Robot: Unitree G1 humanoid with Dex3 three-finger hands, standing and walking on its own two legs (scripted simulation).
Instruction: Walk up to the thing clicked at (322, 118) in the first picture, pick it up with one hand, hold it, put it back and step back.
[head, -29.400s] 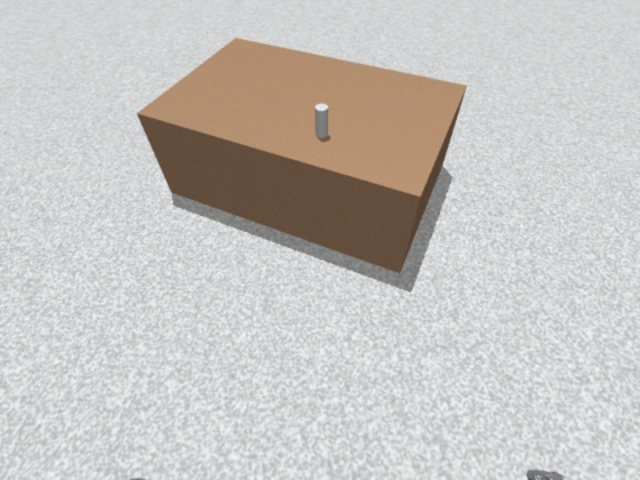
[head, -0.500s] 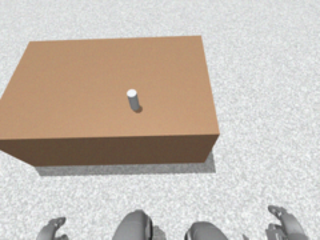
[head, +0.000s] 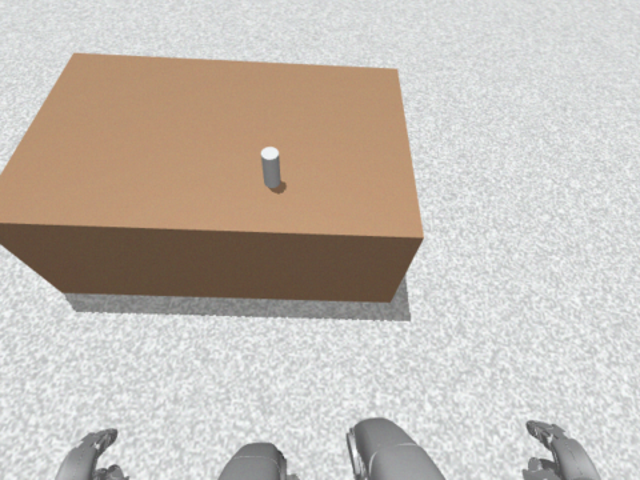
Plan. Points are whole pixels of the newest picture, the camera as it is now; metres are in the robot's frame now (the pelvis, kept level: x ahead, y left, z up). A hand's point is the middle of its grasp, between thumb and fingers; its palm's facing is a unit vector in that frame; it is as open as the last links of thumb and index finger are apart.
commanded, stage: step back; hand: left
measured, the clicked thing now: (271, 168) +0.80 +0.14 -0.29
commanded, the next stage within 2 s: none
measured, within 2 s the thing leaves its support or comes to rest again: neither
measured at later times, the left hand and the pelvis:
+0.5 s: hand out of the picture -0.03 +0.24 -0.14, palm faces +0.02 -0.90 -0.43, open 7.3 cm; pelvis -0.16 -0.04 -0.02, yaw +3 degrees
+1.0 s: hand out of the picture -0.27 +0.20 -0.15, palm faces -0.02 -0.91 -0.42, open 7.3 cm; pelvis -0.33 -0.07 -0.01, yaw -2 degrees
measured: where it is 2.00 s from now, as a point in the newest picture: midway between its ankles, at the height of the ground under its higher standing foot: outside the picture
